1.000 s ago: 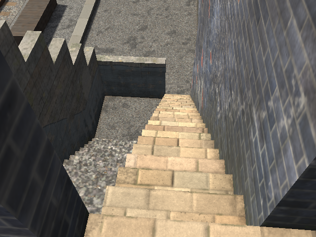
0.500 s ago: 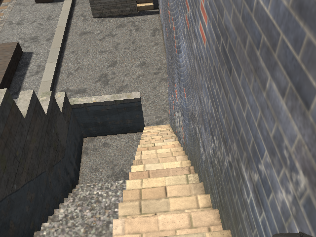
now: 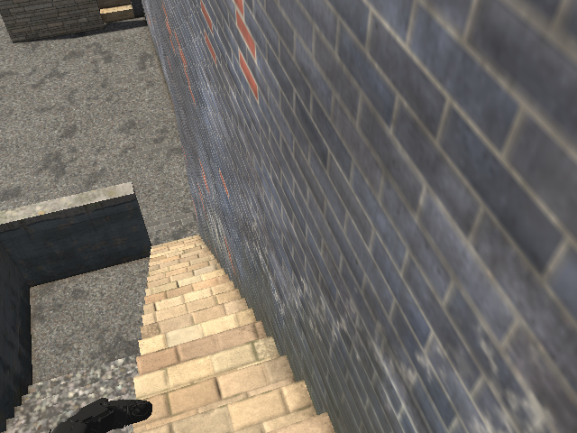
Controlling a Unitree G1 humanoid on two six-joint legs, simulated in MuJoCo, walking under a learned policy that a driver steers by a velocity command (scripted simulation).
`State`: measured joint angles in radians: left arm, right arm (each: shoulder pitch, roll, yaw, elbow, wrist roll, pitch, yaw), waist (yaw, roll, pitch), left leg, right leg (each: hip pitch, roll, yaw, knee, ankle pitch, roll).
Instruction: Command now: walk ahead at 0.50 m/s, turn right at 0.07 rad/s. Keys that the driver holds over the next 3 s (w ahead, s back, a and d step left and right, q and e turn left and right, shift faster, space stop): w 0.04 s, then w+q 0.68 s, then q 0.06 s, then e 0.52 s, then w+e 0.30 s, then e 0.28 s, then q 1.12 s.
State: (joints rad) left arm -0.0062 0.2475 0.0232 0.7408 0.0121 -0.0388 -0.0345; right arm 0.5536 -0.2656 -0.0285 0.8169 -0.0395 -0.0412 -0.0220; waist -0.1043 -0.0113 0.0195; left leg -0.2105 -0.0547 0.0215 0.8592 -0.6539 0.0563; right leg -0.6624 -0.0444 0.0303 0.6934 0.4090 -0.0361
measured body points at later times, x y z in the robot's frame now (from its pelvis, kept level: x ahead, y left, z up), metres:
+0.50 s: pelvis +0.23 +0.07 -0.30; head +0.24 +0.05 +0.14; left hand +0.10 +0.31 -0.42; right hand +0.46 -0.14 -0.41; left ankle +0.35 +0.23 -1.01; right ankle +0.13 -0.15 -0.90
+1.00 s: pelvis +0.42 +0.19 -0.45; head +0.38 +0.20 +0.00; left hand +0.48 +0.48 -0.57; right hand +0.44 -0.05 -0.59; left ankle +0.29 +0.22 -1.12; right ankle +0.63 +0.15 -1.13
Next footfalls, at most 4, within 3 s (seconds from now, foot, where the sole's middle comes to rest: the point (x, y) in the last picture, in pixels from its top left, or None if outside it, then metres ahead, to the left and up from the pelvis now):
0.14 right None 0.17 -0.16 -0.94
0.54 left None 0.33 0.22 -1.15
1.16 right None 0.56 0.17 -1.37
1.70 left None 0.55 0.39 -1.37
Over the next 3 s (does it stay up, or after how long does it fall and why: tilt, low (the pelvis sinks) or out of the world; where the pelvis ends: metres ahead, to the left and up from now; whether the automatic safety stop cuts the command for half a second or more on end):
stays up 0.62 0.20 -0.62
